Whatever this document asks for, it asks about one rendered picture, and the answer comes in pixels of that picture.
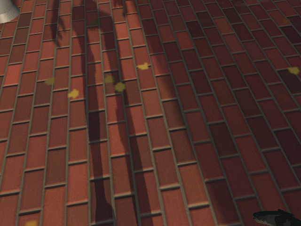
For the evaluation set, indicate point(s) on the robot right hand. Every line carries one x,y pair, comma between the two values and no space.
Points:
276,218

